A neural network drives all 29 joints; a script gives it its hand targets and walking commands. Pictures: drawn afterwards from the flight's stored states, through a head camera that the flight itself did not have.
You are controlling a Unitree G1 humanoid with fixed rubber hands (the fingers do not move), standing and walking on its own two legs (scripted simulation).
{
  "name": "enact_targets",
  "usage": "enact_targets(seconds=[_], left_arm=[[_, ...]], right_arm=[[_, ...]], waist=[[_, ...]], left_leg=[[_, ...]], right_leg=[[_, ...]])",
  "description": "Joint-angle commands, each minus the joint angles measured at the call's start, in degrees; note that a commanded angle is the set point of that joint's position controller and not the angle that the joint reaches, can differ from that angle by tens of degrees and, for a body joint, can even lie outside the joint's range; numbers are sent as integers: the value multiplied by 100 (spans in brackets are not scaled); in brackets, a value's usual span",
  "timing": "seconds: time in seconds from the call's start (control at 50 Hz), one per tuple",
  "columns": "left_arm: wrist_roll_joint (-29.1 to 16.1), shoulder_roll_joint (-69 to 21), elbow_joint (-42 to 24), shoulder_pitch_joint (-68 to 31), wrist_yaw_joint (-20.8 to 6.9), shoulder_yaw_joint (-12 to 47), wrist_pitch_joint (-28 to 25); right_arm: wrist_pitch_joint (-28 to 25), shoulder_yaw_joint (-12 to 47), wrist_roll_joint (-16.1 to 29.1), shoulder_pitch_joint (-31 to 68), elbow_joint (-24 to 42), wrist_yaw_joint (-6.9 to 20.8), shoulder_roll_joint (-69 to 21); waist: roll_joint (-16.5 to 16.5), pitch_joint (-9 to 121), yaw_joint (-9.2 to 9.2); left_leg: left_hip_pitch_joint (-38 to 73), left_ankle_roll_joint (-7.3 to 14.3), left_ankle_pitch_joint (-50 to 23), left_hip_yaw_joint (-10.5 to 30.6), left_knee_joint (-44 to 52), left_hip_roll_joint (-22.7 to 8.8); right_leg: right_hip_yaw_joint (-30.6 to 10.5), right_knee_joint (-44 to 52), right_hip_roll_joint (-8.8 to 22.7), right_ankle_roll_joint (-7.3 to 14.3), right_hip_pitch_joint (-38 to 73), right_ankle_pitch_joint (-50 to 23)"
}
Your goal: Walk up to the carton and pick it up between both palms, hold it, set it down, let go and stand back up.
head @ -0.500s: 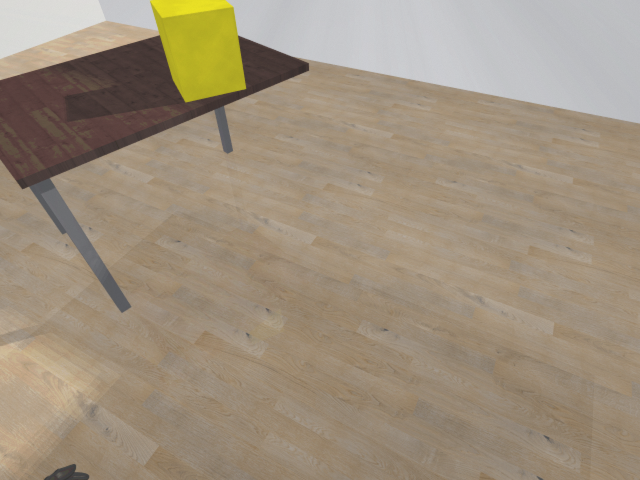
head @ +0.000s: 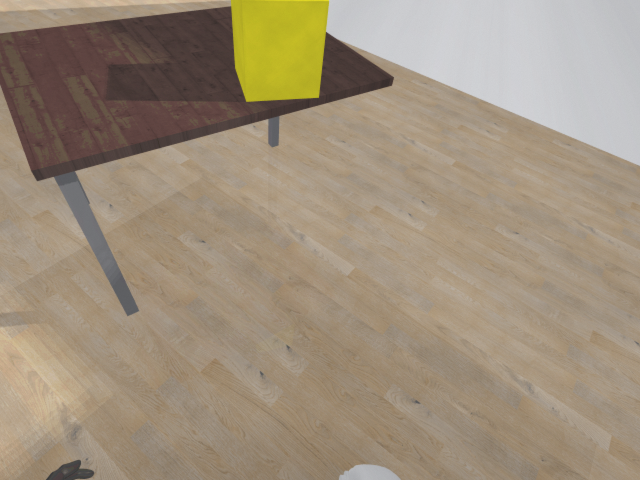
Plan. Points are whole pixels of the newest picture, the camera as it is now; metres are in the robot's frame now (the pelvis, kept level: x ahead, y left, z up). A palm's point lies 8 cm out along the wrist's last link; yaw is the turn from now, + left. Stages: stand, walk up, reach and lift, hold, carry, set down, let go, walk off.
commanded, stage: walk up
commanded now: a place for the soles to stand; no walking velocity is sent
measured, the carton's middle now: (276, 38) +1.20 +0.05 +0.02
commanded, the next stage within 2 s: none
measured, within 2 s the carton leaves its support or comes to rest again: neither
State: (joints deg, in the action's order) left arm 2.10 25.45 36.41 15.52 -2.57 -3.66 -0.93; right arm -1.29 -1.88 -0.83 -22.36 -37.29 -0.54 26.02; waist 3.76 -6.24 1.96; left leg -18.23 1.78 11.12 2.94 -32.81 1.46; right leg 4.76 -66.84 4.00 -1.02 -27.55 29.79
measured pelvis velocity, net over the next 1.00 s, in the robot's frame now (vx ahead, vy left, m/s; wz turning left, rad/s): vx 0.42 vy -0.12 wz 0.22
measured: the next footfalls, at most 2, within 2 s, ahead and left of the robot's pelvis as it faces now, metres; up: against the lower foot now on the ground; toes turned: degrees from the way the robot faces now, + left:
right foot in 0.30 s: +0.31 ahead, -0.18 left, +0.00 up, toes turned -2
left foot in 1.00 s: +0.57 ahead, +0.02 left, +0.00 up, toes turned +12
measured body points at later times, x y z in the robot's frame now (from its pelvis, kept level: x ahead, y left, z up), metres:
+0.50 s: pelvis +0.22 -0.13 +0.02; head +0.23 -0.18 +0.47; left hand +0.28 +0.20 -0.03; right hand +0.33 -0.44 -0.10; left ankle +0.19 +0.10 -0.61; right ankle +0.27 -0.18 -0.73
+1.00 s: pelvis +0.42 -0.12 -0.02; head +0.44 -0.14 +0.43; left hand +0.41 +0.20 -0.09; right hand +0.55 -0.43 -0.12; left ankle +0.53 +0.01 -0.72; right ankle +0.27 -0.18 -0.73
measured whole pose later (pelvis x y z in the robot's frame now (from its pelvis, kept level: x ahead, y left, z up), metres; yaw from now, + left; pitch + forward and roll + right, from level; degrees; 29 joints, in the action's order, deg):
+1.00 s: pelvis +0.42 -0.12 -0.02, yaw +13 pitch -4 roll +1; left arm 2.1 23.6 32.9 24.4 -1.3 -3.6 1.3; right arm 2.0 -1.9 -0.9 -23.1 -38.6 -0.8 25.9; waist -0.9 -6.6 -0.8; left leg -25.1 1.3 12.8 -2.2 -37.6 2.0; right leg 14.8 -28.4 -1.2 4.0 7.7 31.7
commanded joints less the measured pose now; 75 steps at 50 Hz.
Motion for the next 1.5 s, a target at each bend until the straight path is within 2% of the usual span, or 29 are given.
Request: enact_targets(seconds=[0.0,0.08,0.18,0.24,0.26,0.3,0.32,0.36,0.38,0.48,0.58,0.72,0.82,0.96,0.98,1.0,1.02,1.04,1.06,1.08,1.12,1.18,1.28,1.36,1.38,1.4,1.42,1.44,1.48], left_arm=[[-9,859,-905,-388,-151,-348,-103],[-15,949,-962,-467,-271,-457,-4],[-66,960,-930,-533,-339,-505,-70],[-107,1007,-664,381,-227,-573,-100],[-72,1229,-389,1038,-133,-637,-178],[81,1882,-473,1367,116,-756,-256],[67,1936,-672,825,176,-794,-221],[-85,1466,-769,400,178,-685,-218],[-111,1300,-811,211,182,-606,-204],[-127,933,-1078,342,203,-517,-119],[-67,904,-1167,632,261,-515,9],[-77,893,-1189,1122,336,-512,87],[-8,864,-1073,1150,281,-417,95],[9,761,-1151,897,260,-376,83],[6,685,-1176,856,248,-345,74],[15,620,-1238,891,233,-288,81],[4,343,-1394,909,203,-276,130],[20,903,-1600,703,173,-426,192],[8,1104,-1741,552,182,-436,231],[-14,1172,-1709,251,140,-375,142],[-19,843,-1403,407,56,-297,44],[-115,627,-1166,670,-8,-248,84],[-101,700,-1159,412,1,-282,100],[-116,880,-725,1197,209,-451,28],[-76,1048,-712,1319,264,-488,-10],[24,1354,-773,1326,321,-519,-68],[30,1489,-1021,867,341,-525,-86],[1,1581,-1112,496,349,-567,-83],[-51,1371,-1145,288,358,-497,-88]], right_arm=[[-189,-424,60,-341,432,-127,1277],[-230,-511,35,-61,531,-115,1507],[-294,-556,48,127,478,-161,1577],[-243,-550,15,547,467,-130,1582],[-187,-449,6,466,431,-116,1290],[-157,-105,105,-393,433,-79,389],[-70,-302,157,-528,341,-163,770],[-1,-467,81,-285,150,-106,1123],[34,-499,126,-517,23,-33,984],[246,-374,120,-1124,-226,46,690],[350,-311,98,-922,-101,-12,690],[285,-229,-32,-220,285,20,555],[219,-167,-38,213,463,18,361],[138,-356,-192,-503,235,-183,531],[95,-421,-230,-1087,74,-258,631],[92,-559,-224,-1569,4,-325,975],[106,-670,-204,-1642,122,-368,1513],[116,-691,-73,-1339,343,-404,1724],[32,-653,20,-1025,527,-453,1747],[11,-568,-4,-767,541,-446,1600],[-98,-462,-119,-567,445,-413,1303],[-175,-365,-79,-415,417,-280,1052],[-126,-438,-58,58,672,-160,1173],[10,-297,10,611,705,-130,899],[43,-234,40,464,694,-123,695],[63,-117,80,257,663,-95,352],[132,-150,39,-53,644,-140,410],[207,-351,53,-184,551,-167,857],[213,-430,2,-223,417,-98,1063]], waist=[[-970,562,146],[-1311,15,31],[-1010,133,-69],[-934,448,-715],[-270,725,-999],[1642,902,-865],[1363,635,-621],[306,-22,-369],[409,-140,-170],[595,291,-67],[569,72,-281],[134,-240,-638],[64,-499,-745],[278,286,-152],[118,691,189],[-388,1085,540],[-1367,1106,599],[-915,916,518],[-564,493,342],[76,109,333],[32,149,36],[-482,547,-56],[-1317,197,-70],[-788,358,-656],[-264,413,-736],[999,447,-773],[976,125,-469],[881,-194,-364],[638,-286,-253]], left_leg=[[729,1289,1025,2193,1549,-1125],[-21,1121,2581,2300,2098,-1217],[-106,821,1872,1763,1722,-1187],[-531,515,749,1486,785,-1216],[-1119,288,667,1202,-850,-795],[-2520,-218,2039,268,-3643,377],[-2479,-221,1867,526,-4267,96],[-1888,-178,696,478,-4199,-231],[-1430,-237,331,470,-3882,-366],[-986,-338,-190,5,-3305,-110],[-1473,-335,-213,-124,-2875,-106],[-2361,-346,197,-157,-1871,-280],[-1943,-251,34,-736,-945,-166],[166,201,-397,-1384,-63,501],[1080,425,-693,-1096,181,548],[1973,910,-178,168,182,47],[2610,1897,150,3390,474,-1517],[2296,2341,1320,5628,1470,-2275],[1787,2270,1659,5683,1836,-2679],[1271,2009,1312,4611,1730,-2373],[892,1555,-664,3017,1108,-1726],[490,1200,-823,1513,1159,-1040],[-635,936,1614,1219,1362,-878],[-1513,436,1007,1073,-21,-652],[-1742,255,1383,898,-714,-373],[-1799,-10,2000,334,-2165,324],[-1547,-157,2101,510,-2871,349],[-1600,-138,1982,511,-3127,130],[-1399,-199,1506,427,-3253,-71]], right_leg=[[-558,897,254,177,-668,-890],[-623,1569,371,67,-626,-2061],[-783,2477,464,111,251,-2559],[-793,3356,469,263,1909,-1972],[-1155,3674,405,354,3077,-1606],[-3638,5370,2269,140,3546,1053],[-4294,6080,2601,395,2961,1704],[-2859,6158,1842,-347,1645,1117],[-1837,5998,1348,-711,1345,215],[65,5375,591,-877,1969,-2359],[286,5473,526,-952,2665,-2541],[-2,5113,1300,-103,3812,-3711],[450,4835,955,-274,3611,-5089],[842,2815,834,67,3146,-5845],[897,1760,645,38,2754,-5457],[741,384,299,-11,1764,-4308],[290,-1320,-581,-199,-42,-157],[-1011,-2116,-564,-277,-850,851],[-1613,-2447,-143,-228,-1141,560],[-1488,-1958,71,-111,-1097,415],[-1455,-1034,239,116,-687,253],[-773,284,200,218,-37,-376],[-555,2114,256,184,775,-1702],[-620,2975,72,190,2593,-2315],[-888,3416,200,251,2838,-1803],[-2386,4636,1268,426,2421,-358],[-3472,5479,2006,560,1375,1208],[-3560,5732,2125,877,1081,2189],[-2970,5613,1679,855,889,1797]])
